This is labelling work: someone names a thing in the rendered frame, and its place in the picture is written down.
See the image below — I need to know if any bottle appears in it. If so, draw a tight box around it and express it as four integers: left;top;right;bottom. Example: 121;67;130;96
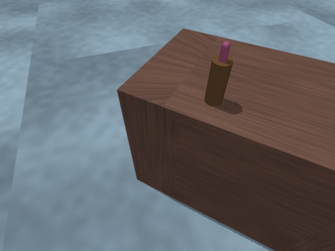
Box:
204;41;233;107

